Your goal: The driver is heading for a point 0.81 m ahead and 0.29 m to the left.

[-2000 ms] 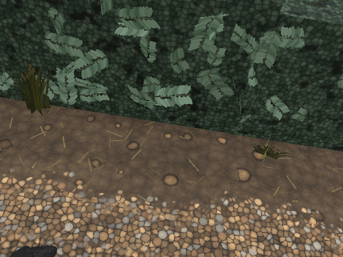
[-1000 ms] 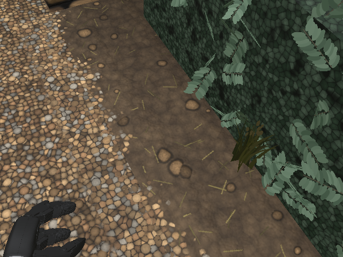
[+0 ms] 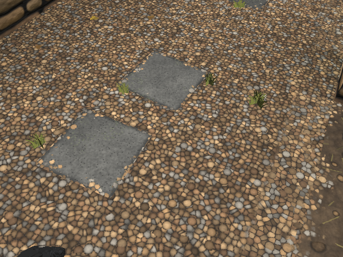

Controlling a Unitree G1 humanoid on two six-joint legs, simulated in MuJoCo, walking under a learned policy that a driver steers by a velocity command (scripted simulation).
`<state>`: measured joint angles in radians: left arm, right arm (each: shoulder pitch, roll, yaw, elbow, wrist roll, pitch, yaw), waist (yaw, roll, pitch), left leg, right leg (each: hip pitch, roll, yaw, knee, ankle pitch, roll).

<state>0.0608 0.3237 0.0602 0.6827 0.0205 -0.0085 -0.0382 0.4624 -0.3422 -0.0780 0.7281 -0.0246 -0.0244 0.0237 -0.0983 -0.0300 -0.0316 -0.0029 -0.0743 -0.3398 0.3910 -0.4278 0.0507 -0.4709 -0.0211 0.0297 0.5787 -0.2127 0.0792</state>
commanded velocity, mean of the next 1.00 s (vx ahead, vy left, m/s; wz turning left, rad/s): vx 0.87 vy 0.00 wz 0.33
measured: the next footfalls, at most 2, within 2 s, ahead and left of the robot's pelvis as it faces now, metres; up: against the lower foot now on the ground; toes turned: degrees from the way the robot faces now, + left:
right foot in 0.02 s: +0.12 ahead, -0.14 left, +0.00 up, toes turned +3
left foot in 0.44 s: +0.50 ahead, +0.13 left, +0.00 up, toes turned +15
